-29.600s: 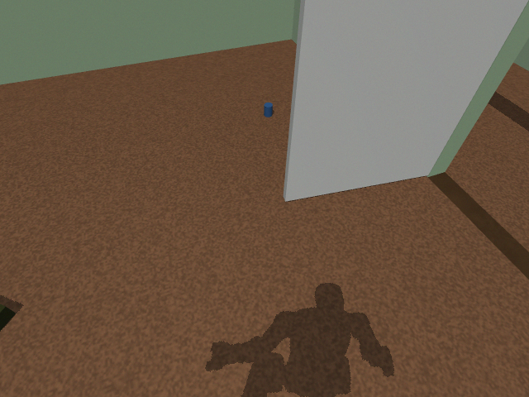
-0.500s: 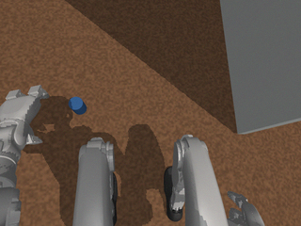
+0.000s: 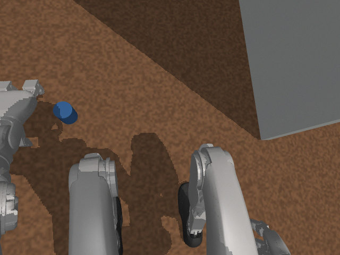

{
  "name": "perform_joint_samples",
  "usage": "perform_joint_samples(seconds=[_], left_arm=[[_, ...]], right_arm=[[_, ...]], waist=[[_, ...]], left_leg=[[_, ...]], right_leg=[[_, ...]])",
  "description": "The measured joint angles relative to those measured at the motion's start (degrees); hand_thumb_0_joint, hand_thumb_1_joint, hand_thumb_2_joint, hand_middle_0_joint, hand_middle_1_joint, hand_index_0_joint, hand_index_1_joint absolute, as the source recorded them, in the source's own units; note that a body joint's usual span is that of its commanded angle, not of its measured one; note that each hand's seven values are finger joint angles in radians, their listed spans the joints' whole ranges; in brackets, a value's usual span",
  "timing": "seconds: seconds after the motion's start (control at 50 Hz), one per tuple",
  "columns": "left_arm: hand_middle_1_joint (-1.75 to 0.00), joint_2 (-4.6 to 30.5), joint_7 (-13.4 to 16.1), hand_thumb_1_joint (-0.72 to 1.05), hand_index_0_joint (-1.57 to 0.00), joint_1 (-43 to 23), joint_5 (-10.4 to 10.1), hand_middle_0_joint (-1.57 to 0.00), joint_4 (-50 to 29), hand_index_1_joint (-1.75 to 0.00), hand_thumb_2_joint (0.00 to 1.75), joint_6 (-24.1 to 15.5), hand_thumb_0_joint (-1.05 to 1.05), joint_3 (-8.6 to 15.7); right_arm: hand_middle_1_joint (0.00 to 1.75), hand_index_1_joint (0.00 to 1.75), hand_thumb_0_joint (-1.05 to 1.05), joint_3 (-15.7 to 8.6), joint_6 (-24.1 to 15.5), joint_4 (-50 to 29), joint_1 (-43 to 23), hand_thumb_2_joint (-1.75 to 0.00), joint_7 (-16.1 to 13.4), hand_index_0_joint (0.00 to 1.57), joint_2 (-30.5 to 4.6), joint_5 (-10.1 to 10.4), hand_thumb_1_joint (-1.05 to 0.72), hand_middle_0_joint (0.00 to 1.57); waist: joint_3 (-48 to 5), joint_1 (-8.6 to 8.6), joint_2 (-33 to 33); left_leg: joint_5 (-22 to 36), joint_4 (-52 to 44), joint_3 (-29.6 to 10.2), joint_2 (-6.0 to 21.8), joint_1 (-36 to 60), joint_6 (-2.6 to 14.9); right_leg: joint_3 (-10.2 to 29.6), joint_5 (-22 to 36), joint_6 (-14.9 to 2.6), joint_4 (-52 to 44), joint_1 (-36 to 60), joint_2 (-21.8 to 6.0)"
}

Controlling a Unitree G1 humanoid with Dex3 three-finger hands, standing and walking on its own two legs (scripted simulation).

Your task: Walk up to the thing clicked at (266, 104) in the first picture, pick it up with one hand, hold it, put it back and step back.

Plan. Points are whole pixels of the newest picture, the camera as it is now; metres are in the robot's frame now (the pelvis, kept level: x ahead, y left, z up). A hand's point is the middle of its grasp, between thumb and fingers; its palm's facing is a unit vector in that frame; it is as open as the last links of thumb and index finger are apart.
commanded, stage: rise first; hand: left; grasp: from above
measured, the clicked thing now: (66, 113) +0.48 +0.28 -0.32
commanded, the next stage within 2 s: approach in 0.60 s
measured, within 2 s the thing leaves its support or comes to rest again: neither
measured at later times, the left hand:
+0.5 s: hand (33, 117) +0.43 +0.32 -0.19, palm faces -0.46 -0.07 -0.89, open 14.1 cm
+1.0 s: hand (56, 108) +0.46 +0.27 -0.21, palm faces -0.44 -0.05 -0.90, open 14.0 cm
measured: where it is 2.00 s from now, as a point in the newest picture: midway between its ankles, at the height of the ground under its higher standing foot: (152, 231)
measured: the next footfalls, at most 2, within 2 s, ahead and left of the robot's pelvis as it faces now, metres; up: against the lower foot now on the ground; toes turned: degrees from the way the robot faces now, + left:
none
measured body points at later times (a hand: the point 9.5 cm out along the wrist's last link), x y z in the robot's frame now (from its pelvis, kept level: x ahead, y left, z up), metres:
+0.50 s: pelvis +0.01 +0.00 -0.02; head +0.24 +0.07 +0.36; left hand +0.45 +0.32 -0.14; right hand +0.08 -0.28 -0.13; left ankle +0.08 +0.12 -0.32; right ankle +0.11 -0.14 -0.32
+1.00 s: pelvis +0.01 +0.00 -0.03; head +0.25 +0.08 +0.34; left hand +0.48 +0.27 -0.16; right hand +0.06 -0.28 -0.13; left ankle +0.08 +0.12 -0.32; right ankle +0.11 -0.14 -0.32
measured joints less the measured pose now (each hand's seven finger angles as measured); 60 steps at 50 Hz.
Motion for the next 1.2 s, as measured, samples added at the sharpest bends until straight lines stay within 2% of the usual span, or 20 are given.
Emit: perform_joint_samples(seconds=[0.22,0.66,0.78,0.86,0.94,1.0,1.1,1.16,1.2], left_arm=[[-0.99,1.13,1.78,-0.5,-0.11,-1.91,0.91,-0.1,2.94,-0.99,0.98,-0.19,0.0,1.22],[-1.03,1.69,3.88,-0.52,-0.09,-3.02,1.42,-0.08,5.87,-1.02,1.0,0.34,0.0,1.31],[-1.03,1.84,4.24,-0.53,-0.09,-3.49,1.28,-0.08,6.54,-1.03,1.0,0.43,0.0,0.9],[-1.04,1.51,4.47,-0.52,-0.09,-4.72,1.1,-0.08,7.82,-1.04,0.99,0.68,0.0,-0.82],[-1.05,1.19,5.35,-0.52,-0.09,-7.93,1.55,-0.08,10.43,-1.04,0.99,0.98,0.0,-3.28],[-1.06,1.03,6.88,-0.52,-0.09,-10.65,2.49,-0.08,12.38,-1.05,0.98,1.58,0.0,-3.83],[-1.06,1.51,9.36,-0.52,-0.09,-14.14,4.46,-0.08,14.37,-1.05,0.98,4.33,0.0,-1.25],[-1.06,1.99,9.88,-0.52,-0.09,-14.71,4.16,-0.08,14.11,-1.05,0.99,6.94,0.0,0.73],[-1.05,2.29,9.36,-0.53,-0.09,-14.65,3.27,-0.08,13.94,-1.05,0.99,8.63,0.0,1.12]], right_arm=[[0.3,0.3,0.0,0.31,-0.23,0.41,0.54,-0.91,0.62,0.2,-0.22,-1.01,-0.91,0.2],[0.3,0.3,0.0,1.38,-0.75,0.29,0.5,-0.9,1.46,0.2,-0.56,-1.73,-0.91,0.2],[0.3,0.3,0.0,1.73,-1.02,0.43,0.34,-0.9,1.57,0.2,-0.59,-2.07,-0.91,0.2],[0.3,0.3,0.0,2.14,-1.33,0.73,0.41,-0.9,1.62,0.2,-0.53,-2.33,-0.91,0.2],[0.3,0.3,0.0,3.0,-2.1,1.1,0.38,-0.9,1.52,0.2,-0.38,-2.75,-0.91,0.2],[0.3,0.3,0.0,3.65,-2.71,1.05,0.35,-0.9,1.4,0.2,-0.35,-3.15,-0.91,0.2],[0.3,0.3,0.0,4.72,-2.97,0.04,0.9,-0.9,1.52,0.2,-0.69,-3.75,-0.91,0.2],[0.3,0.3,0.0,5.11,-2.55,-0.66,1.8,-0.9,1.82,0.2,-1.04,-3.65,-0.91,0.2],[0.3,0.3,0.0,5.36,-2.17,-0.91,2.45,-0.9,2.06,0.2,-1.3,-3.33,-0.91,0.2]], waist=[[0.57,-0.77,-0.34],[0.99,-2.27,-0.52],[1.63,-2.44,-0.56],[1.73,-2.75,-0.87],[1.91,-3.88,-1.63],[2.22,-5.39,-1.92],[2.9,-8.31,-1.41],[2.98,-9.41,-0.36],[2.97,-9.58,0.47]], left_leg=[[-1.08,2.49,-0.67,-0.04,-1.94,-0.42],[-1.6,4.53,-1.09,-0.26,-3.51,-0.48],[-1.47,5.15,-1.29,-0.23,-3.9,-0.53],[-1.31,5.45,-1.27,-0.26,-4.3,-0.5],[-1.13,5.91,-1.41,-0.27,-4.88,-0.58],[-1.05,6.42,-1.77,-0.32,-5.49,-0.67],[-1.24,7.08,-2.19,-0.23,-6.43,-0.7],[-1.59,7.07,-2.19,-0.07,-6.72,-0.72],[-1.9,6.9,-2.12,0.12,-6.65,-0.7]], right_leg=[[-0.34,-0.92,-0.15,2.35,-1.98,0.2],[-0.48,-1.44,0.0,4.17,-3.32,0.28],[-0.58,-1.2,0.02,4.69,-3.74,0.43],[-0.52,-1.05,0.06,4.99,-4.13,0.46],[-0.58,-0.81,0.02,5.39,-4.7,0.53],[-0.87,-0.66,-0.02,5.69,-5.17,0.6],[-1.19,-0.6,-0.1,6.01,-6.02,0.81],[-1.18,-0.76,-0.13,5.98,-6.45,0.94],[-1.12,-0.9,-0.06,5.82,-6.58,1.08]])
